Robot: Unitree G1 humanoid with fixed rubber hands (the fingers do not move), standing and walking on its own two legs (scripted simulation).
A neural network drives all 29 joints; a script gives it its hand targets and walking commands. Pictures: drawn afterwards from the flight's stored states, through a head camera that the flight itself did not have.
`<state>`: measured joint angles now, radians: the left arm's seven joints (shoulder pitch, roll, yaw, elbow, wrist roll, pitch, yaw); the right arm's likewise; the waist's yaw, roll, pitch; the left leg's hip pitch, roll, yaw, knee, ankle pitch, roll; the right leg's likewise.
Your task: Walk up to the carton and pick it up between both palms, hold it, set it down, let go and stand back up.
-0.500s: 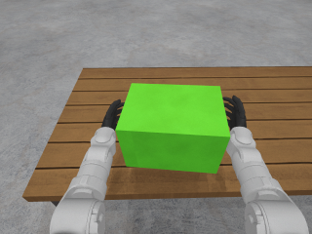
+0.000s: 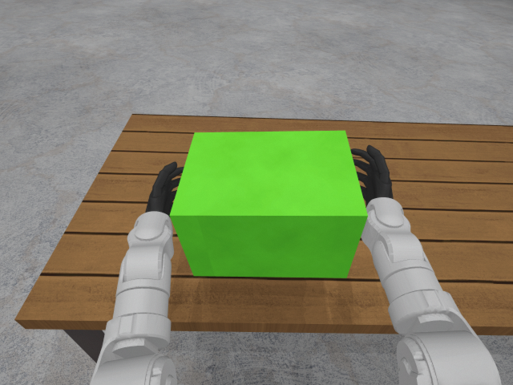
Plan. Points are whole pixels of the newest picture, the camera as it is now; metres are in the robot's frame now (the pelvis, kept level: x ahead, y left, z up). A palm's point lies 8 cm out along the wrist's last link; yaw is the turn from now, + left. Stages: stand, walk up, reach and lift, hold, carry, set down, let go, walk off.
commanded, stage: reach and lift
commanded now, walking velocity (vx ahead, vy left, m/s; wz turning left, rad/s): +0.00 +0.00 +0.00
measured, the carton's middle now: (268, 203) +0.38 +0.00 +0.10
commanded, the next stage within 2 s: hold in 0.84 s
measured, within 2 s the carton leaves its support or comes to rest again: neither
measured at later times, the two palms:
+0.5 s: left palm (148, 208) +0.33 +0.19 +0.13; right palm (379, 201) +0.34 -0.16 +0.15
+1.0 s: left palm (142, 202) +0.33 +0.20 +0.15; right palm (376, 187) +0.35 -0.15 +0.16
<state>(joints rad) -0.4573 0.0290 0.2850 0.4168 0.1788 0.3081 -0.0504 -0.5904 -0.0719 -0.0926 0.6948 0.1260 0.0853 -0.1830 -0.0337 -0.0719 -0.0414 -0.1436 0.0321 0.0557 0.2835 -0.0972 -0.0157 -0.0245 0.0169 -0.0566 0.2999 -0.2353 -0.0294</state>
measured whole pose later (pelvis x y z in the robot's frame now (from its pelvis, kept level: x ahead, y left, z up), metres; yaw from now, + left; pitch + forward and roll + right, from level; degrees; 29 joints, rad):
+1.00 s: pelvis -0.01 +0.01 +0.00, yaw +0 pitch -5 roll +0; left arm -0.46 0.01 0.27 0.14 0.25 0.59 -0.06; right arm -0.62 -0.08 -0.11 0.59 0.13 0.21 -0.15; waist -0.04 -0.08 -0.01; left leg -0.11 0.02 0.05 0.29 -0.09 0.00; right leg 0.02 0.00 -0.06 0.30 -0.22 -0.02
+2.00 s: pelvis -0.01 +0.01 +0.00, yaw +1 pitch -8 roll +0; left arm -0.43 0.01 0.28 0.02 0.27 0.69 -0.10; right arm -0.58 -0.08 -0.05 0.46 0.17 0.31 -0.19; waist -0.06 -0.08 0.01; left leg -0.06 0.02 0.04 0.28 -0.09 -0.01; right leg 0.07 0.01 -0.07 0.29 -0.23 -0.02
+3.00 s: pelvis -0.02 +0.01 +0.00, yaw +1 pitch -8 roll +0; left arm -0.41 0.00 0.27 -0.01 0.27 0.70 -0.09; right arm -0.57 -0.09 -0.05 0.43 0.17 0.32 -0.18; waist -0.06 -0.07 0.01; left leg -0.06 0.02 0.05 0.29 -0.09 0.00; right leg 0.06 0.01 -0.06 0.30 -0.23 -0.02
